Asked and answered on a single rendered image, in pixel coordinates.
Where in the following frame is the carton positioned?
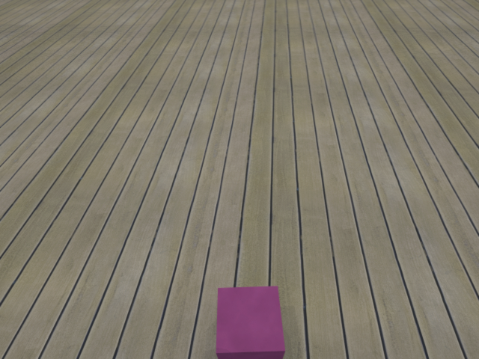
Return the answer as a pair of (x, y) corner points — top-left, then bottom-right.
(216, 286), (285, 359)

